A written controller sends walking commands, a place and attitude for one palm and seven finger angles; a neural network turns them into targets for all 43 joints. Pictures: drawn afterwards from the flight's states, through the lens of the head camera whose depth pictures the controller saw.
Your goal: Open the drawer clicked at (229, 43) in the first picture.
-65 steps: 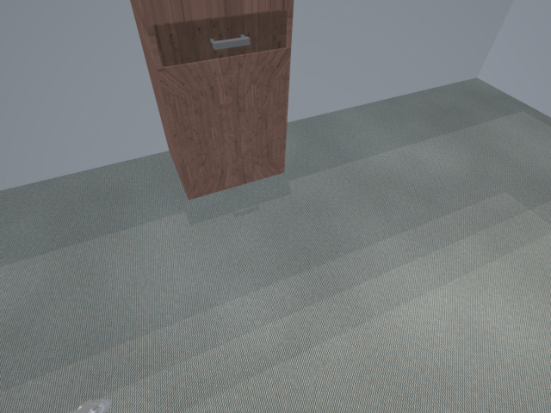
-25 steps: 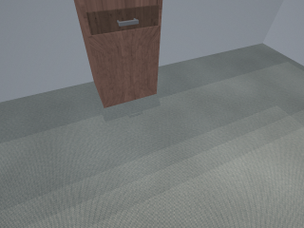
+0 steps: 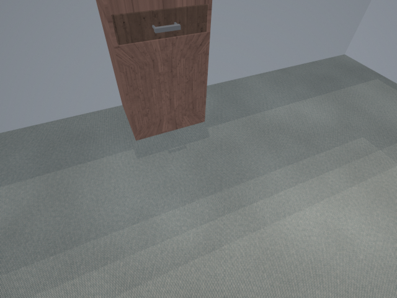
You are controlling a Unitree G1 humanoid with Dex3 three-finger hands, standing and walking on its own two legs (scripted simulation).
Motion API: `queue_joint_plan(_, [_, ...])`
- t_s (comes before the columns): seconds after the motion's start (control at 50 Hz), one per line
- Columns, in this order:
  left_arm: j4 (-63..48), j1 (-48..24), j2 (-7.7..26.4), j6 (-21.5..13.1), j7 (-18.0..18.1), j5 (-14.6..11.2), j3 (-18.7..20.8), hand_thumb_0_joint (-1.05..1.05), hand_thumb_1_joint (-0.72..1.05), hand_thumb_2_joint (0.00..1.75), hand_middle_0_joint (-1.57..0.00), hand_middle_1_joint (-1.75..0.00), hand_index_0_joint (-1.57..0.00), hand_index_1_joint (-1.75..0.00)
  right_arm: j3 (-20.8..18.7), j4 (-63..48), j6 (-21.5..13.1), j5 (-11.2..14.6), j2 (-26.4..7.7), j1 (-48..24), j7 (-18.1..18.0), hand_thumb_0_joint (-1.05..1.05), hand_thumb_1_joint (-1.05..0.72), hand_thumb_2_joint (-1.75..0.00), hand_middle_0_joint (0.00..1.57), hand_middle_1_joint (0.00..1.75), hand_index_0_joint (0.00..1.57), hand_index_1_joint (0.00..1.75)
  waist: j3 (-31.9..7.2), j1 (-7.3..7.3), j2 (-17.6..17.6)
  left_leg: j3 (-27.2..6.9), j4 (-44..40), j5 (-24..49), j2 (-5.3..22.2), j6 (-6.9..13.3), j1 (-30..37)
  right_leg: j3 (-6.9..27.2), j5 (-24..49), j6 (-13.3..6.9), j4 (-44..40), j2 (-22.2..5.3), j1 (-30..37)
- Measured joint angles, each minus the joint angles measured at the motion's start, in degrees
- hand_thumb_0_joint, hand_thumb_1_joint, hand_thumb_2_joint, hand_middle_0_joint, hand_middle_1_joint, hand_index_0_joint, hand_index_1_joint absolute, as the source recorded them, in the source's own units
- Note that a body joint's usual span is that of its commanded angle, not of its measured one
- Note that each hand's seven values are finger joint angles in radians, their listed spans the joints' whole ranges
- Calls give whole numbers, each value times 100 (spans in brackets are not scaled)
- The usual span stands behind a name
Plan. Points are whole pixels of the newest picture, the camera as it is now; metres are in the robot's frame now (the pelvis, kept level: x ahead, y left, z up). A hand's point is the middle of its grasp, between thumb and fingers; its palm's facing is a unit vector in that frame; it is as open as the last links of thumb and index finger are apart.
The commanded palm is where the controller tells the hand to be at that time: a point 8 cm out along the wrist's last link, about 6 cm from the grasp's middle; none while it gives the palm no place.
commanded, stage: look at it before walking up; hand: left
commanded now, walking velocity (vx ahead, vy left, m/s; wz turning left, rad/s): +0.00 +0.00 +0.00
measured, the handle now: (166, 26) +1.34 +0.26 -0.01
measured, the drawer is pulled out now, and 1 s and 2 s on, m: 0.00 0.00 0.00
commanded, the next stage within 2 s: walk to a spot facing it in 0.14 s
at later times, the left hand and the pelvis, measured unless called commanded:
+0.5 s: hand out of the picture +0.06 +0.21 -0.18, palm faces -0.08 -0.96 -0.25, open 7.4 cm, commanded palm none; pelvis +0.03 -0.01 -0.01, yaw -6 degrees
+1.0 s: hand (159, 291) +0.18 +0.10 -0.17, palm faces -0.20 -0.96 -0.19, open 7.4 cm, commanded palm none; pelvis +0.20 -0.07 -0.01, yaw -18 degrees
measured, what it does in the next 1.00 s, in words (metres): walks ahead, turning right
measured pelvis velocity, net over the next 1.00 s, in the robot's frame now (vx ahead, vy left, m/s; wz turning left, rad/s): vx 0.20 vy -0.07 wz -0.31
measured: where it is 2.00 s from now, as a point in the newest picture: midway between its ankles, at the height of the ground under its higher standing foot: (241, 223)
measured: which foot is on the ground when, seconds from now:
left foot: down 0.00-0.62, up 0.64-1.00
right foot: down 0.00-1.00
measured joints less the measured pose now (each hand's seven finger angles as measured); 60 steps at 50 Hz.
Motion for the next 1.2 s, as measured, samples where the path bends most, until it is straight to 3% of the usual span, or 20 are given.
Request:
queue_joint_plan(0.3, [-22, -18, -7, 13, 21, 0, 16, 1, 90, 89, -21, -30, -20, -30, 25, -9, 11, -14, -8, -41, -21, 0, -90, -90, 21, 30, 20, 30, -5, 23, 30, 8, -75, -5, 28, -27, 67, 7, -7, -18, -64, 26, 54])
queue_joint_plan(0.4, [-90, 354, -179, 168, -36, 37, 70, 1, 90, 89, -20, -30, -20, -30, 2, -105, 91, -75, 197, 179, -24, 0, -90, -90, 20, 30, 20, 30, -176, 91, 41, 220, 342, -376, 129, -40, -20, 212, -309, -58, 382, 130, -140])
queue_joint_plan(0.46, [-170, 686, -305, 223, -123, 56, 124, 1, 91, 89, -20, -30, -20, -30, -41, -211, 82, -82, 364, 433, -5, 0, -90, -90, 20, 30, 20, 30, -248, 100, 7, 398, 596, -655, 190, -40, -48, 331, -851, -122, 934, 181, -372])
queue_joint_plan(0.54, [-228, 968, -511, 254, -212, 60, 204, 1, 91, 89, -20, -30, -20, -30, -125, -281, -44, -76, 533, 748, -10, 0, -90, -90, 21, 30, 20, 30, -137, 88, 5, 728, 634, -888, 321, -115, 169, -38, -1459, -76, 2012, 74, -908])
queue_joint_plan(0.58, [-275, 996, -630, 221, -254, 58, 231, 1, 91, 89, -20, -30, -20, -30, -161, -267, -75, -89, 550, 899, -24, 0, -90, -90, 21, 30, 20, 30, -34, 47, 83, 837, 684, -1013, 427, -213, 289, -256, -1471, -68, 1969, 5, -1023])
queue_joint_plan(0.62, [-379, 996, -724, 91, -283, 68, 250, 1, 91, 89, -20, -30, -20, -30, -193, -221, -55, -81, 519, 1060, -30, 0, -90, -90, 21, 30, 20, 30, 65, 22, 233, 849, 1217, -1327, 629, -254, 178, -480, -763, -164, 1542, 36, -922])
queue_joint_plan(0.66, [-453, 995, -780, -105, -210, 57, 269, 1, 91, 89, -20, -30, -20, -30, -203, -98, 59, -59, 537, 1138, -17, 0, -90, -90, 21, 30, 20, 30, 99, 56, 281, 620, 2670, -1719, 665, -190, -394, -573, -734, -381, 1698, 132, -900])
queue_joint_plan(0.7, [-484, 1087, -835, -226, -118, 23, 280, 1, 91, 89, -20, -30, -20, -30, -212, -10, 119, -58, 582, 1108, 9, 1, -90, -90, 21, 30, 20, 30, 87, 135, 231, 464, 3818, -1494, 578, -124, -968, -535, -901, -504, 1479, 224, -668])
queue_joint_plan(0.76, [-419, 1312, -931, -283, -40, 29, 255, 1, 91, 89, -20, -30, -20, -30, -252, -99, 81, -84, 629, 889, 38, 1, -90, -90, 20, 30, 20, 30, 50, 175, 127, 478, 4461, -891, 565, -159, -1694, -338, -707, -516, 815, 325, -247])
queue_joint_plan(0.92, [-106, 1743, -1224, -369, 24, 59, 167, 1, 90, 89, -21, -30, -20, -30, -336, -665, -18, -88, 748, 182, 101, 1, -90, -90, 20, 30, 20, 30, -17, 99, 148, 355, 3993, 215, 709, -337, -2917, 149, -503, -488, -340, 448, 616])
queue_joint_plan(1.0, [-69, 1819, -1251, -402, 95, 74, 178, 1, 90, 89, -21, -30, -20, -30, -310, -755, -1, -74, 840, -37, 140, 0, -90, -90, 20, 30, 20, 30, -3, 217, 173, 448, 3240, 359, 700, -304, -2932, 294, -717, -428, -526, 458, 1003])
queue_joint_plan(1.08, [-39, 1862, -1193, -387, 143, 88, 210, 1, 90, 89, -21, -30, -20, -30, -247, -842, -54, -55, 968, -227, 168, 1, -90, -90, 20, 30, 20, 30, 57, 336, 94, 607, 2099, 210, 519, -144, -2477, 445, -1094, -309, -493, 398, 1335])
queue_joint_plan(1.12, [6, 1921, -1147, -376, 148, 71, 244, 1, 90, 89, -21, -30, -20, -30, -200, -897, -170, -67, 1031, -251, 141, 1, -90, -90, 20, 30, 20, 30, 65, 329, 21, 698, 1446, 264, 347, -18, -1988, 531, -1469, -249, 3, 347, 1318])
queue_joint_plan(1.14, [47, 1925, -1119, -350, 140, 46, 273, 1, 90, 89, -21, -30, -20, -30, -186, -915, -247, -89, 1068, -246, 112, 0, -90, -90, 20, 30, 20, 30, 74, 276, -26, 736, 1384, 247, 297, 104, -1834, 534, -1674, -241, 644, 329, 1125])
queue_joint_plan(1.2, [89, 1683, -1002, -217, 95, -6, 347, 1, 91, 89, -20, -30, -20, -30, -149, -915, -360, -109, 1153, -111, 53, 0, -90, -90, 20, 30, 20, 30, 157, 242, -180, 1020, 1699, -309, 299, 375, -1549, 422, -1629, -284, 3696, 275, -100])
